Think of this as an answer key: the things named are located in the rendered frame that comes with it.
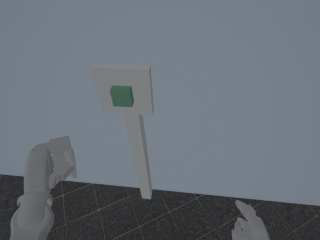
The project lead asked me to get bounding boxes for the panel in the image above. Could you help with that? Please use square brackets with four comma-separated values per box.
[89, 63, 154, 200]

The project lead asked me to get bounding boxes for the left robot forearm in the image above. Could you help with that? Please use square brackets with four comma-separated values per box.
[9, 191, 54, 240]

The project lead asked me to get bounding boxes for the button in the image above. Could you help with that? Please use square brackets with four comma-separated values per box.
[110, 85, 134, 107]

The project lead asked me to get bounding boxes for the right robot hand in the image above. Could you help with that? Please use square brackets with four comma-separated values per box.
[231, 200, 270, 240]

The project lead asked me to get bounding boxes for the left robot hand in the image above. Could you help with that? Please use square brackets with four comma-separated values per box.
[23, 136, 77, 194]

